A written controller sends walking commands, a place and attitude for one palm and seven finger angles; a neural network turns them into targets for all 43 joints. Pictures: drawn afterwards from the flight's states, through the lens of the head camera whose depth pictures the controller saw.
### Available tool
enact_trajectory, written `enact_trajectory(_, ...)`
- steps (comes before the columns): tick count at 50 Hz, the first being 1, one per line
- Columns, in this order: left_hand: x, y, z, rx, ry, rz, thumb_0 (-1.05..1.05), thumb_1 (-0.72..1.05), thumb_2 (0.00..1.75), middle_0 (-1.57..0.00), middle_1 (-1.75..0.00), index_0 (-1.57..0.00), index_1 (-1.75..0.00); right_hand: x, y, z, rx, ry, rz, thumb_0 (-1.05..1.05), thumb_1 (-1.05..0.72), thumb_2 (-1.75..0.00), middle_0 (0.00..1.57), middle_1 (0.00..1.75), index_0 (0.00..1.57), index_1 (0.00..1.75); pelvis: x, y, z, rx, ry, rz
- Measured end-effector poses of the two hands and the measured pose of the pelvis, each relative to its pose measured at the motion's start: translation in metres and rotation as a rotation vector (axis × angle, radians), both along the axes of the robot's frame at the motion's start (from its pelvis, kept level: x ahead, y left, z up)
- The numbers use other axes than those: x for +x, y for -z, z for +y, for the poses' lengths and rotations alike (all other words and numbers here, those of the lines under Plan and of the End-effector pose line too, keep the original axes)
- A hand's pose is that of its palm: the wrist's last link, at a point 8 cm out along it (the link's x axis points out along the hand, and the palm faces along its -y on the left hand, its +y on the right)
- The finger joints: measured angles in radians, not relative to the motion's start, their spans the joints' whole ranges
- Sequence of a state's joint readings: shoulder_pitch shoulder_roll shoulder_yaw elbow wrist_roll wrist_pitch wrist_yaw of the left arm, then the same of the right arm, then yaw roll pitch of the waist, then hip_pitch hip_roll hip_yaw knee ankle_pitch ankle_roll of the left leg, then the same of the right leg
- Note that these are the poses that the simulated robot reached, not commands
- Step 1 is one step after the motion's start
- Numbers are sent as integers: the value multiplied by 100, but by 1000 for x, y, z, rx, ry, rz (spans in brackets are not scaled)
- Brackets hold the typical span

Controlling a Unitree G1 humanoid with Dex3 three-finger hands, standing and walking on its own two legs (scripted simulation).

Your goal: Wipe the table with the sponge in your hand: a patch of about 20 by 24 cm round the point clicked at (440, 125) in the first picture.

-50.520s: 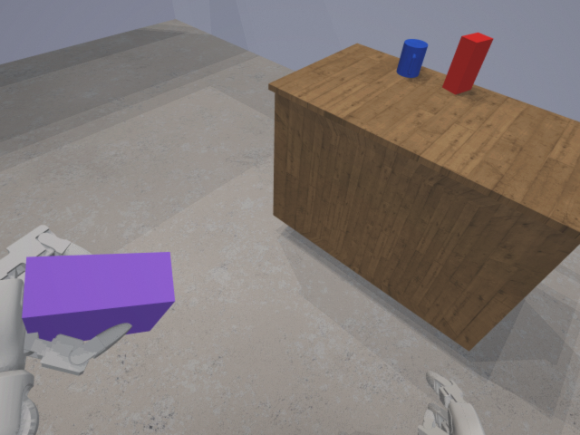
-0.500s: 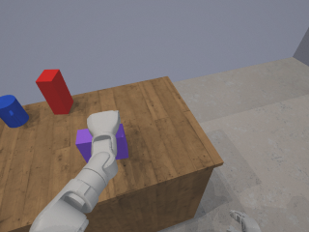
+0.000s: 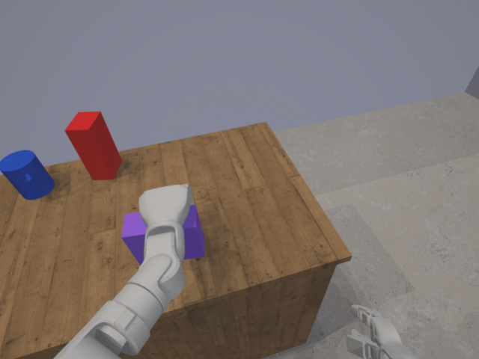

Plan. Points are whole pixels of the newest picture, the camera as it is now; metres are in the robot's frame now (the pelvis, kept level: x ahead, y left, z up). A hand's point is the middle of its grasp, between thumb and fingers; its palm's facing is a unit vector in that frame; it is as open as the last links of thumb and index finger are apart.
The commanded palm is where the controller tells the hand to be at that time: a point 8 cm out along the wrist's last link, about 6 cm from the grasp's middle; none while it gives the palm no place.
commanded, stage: wipe back along the third lane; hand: left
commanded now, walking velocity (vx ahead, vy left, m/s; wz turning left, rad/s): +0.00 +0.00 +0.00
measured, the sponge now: (169, 241) +0.34 +0.19 -0.02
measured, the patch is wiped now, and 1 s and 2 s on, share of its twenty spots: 1.00 1.00 1.00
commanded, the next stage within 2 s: slide back across to the middle lane in 0.60 s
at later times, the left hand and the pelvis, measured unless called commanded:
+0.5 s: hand (174, 224) +0.34 +0.17 +0.04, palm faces -0.01 -0.05 -1.00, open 9.6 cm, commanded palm +0.30 +0.15 +0.07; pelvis +0.00 +0.00 +0.00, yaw +1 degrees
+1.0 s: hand (170, 229) +0.33 +0.17 +0.04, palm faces +0.00 -0.10 -0.99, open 9.6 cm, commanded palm +0.29 +0.18 +0.10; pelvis -0.01 -0.01 +0.00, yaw +0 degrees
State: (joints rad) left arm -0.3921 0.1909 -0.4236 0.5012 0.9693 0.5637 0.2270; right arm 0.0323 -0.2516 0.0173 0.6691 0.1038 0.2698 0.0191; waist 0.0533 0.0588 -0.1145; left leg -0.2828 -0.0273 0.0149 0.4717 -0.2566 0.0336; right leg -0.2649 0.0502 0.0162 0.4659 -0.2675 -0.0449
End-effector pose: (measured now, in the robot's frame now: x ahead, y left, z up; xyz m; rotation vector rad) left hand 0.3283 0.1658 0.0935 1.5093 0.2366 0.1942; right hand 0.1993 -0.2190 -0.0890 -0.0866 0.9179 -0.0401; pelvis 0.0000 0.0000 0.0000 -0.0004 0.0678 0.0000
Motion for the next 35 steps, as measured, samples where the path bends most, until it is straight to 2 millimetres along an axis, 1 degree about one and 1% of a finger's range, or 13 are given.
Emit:
enact_trajectory(8, -1, 1, 0, -8, 3, -3, 1, -47, 103, -73, -147, -77, -148, 22, -5, 11, 16, -41, -30, 1, -91, -90, 20, 30, 19, 30, 6, 1, 1, 0, -6, 0)
enact_trajectory(15, -1, 1, -1, 1, 3, -4, 1, -47, 104, -74, -147, -78, -147, 29, -3, 17, 29, -64, -30, 1, -91, -90, 20, 30, 19, 30, 7, 3, 3, 0, -13, 7)
enact_trajectory(19, -2, 1, -2, 4, 6, -6, 1, -47, 104, -74, -147, -78, -147, 26, -1, 19, 34, -68, -20, 1, -91, -90, 20, 30, 19, 30, 6, 4, 3, -1, -16, 9)
enact_trajectory(24, -3, 1, -2, 4, 9, -13, 1, -47, 104, -73, -147, -77, -147, 18, 2, 19, 36, -64, -5, 1, -91, -90, 20, 30, 19, 30, 4, 5, 2, -1, -16, 7)
enact_trajectory(35, -7, 0, -6, 8, 12, -13, 1, -46, 104, -73, -148, -77, -148, -3, 5, 8, 25, -31, 17, 1, -91, -90, 20, 30, 19, 30, -5, 5, 1, 0, -12, -2)
